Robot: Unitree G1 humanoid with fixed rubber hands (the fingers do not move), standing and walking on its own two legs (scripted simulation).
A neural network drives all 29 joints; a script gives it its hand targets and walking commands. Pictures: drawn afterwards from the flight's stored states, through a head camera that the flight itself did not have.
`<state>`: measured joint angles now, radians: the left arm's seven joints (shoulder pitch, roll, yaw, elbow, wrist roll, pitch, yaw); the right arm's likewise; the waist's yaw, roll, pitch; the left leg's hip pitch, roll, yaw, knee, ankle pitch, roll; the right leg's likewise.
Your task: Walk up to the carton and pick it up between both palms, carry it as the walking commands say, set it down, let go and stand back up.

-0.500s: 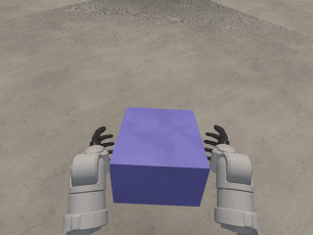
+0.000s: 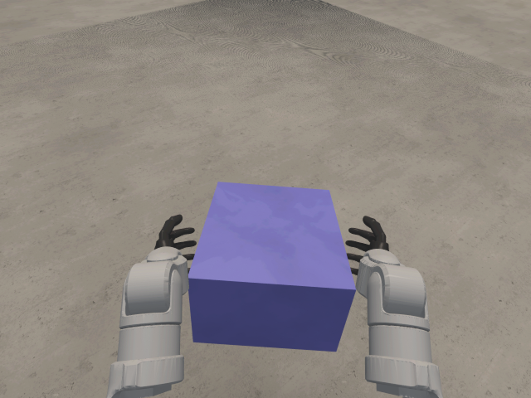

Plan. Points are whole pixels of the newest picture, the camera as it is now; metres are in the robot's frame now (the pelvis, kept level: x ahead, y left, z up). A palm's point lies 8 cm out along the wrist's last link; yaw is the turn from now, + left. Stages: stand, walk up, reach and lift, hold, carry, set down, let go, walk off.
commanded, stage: carry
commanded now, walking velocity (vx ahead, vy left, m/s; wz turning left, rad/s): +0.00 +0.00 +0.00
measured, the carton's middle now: (269, 256) +0.37 -0.01 -0.03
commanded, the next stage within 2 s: none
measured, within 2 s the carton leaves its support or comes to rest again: neither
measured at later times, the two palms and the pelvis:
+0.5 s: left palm (169, 263) +0.30 +0.15 +0.06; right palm (372, 267) +0.29 -0.16 +0.06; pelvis +0.00 +0.00 +0.00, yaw +0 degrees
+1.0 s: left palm (180, 271) +0.26 +0.12 +0.09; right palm (403, 287) +0.25 -0.19 +0.08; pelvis -0.03 -0.01 -0.01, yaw -3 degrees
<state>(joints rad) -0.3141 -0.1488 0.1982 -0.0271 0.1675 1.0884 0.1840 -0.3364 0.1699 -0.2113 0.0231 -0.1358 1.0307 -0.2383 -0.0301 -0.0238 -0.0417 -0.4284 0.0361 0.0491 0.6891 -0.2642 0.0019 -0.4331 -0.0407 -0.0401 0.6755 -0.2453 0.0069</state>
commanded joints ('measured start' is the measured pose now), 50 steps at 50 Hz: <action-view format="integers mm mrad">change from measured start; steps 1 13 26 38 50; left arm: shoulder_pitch -665 -649 -563 -580 -702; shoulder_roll -919 -908 -894 -935 -978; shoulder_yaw -654 -659 -597 -769 -714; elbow -120 -127 -15 -393 -325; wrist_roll -396 -405 -339 -501 -538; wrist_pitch -85 -118 -144 132 181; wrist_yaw -371 -374 -370 -348 -410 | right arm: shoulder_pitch -580 -528 -545 -553 -691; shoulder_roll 945 922 905 960 1045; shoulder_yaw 624 619 586 770 782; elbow -56 -56 -19 -335 -322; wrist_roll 360 349 321 501 508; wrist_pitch -18 -56 -87 210 241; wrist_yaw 438 431 428 431 429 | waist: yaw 39 39 41 33 36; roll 40 46 39 219 -285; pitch -442 -464 -450 -493 -320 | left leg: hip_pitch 133 148 134 279 37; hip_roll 92 86 92 287 -30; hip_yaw -153 -144 -154 -187 -25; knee -189 -171 -197 -133 250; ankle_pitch -88 9 -32 328 -215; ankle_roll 45 41 45 103 -20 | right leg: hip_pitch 155 192 196 -31 8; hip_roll -53 -52 -49 -1 -207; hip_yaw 104 106 89 25 402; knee -188 -174 -162 104 -404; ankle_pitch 0 95 75 -1 -39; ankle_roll -53 -49 -41 -11 -77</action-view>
